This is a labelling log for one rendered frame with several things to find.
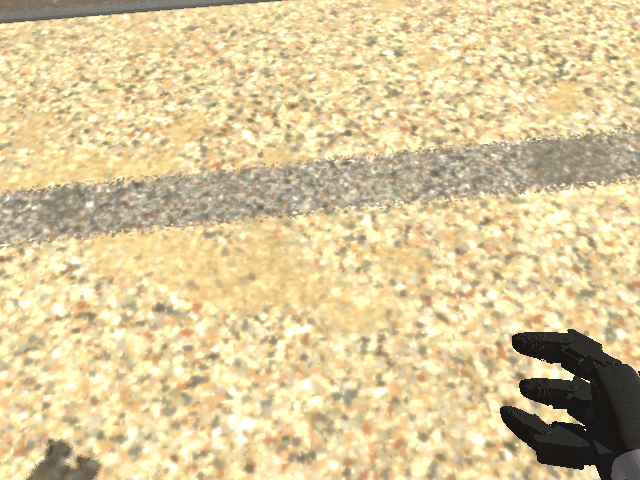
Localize robot right forearm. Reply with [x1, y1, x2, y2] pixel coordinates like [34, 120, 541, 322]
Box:
[611, 449, 640, 480]

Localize robot right hand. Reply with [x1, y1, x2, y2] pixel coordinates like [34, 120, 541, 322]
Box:
[500, 329, 640, 480]

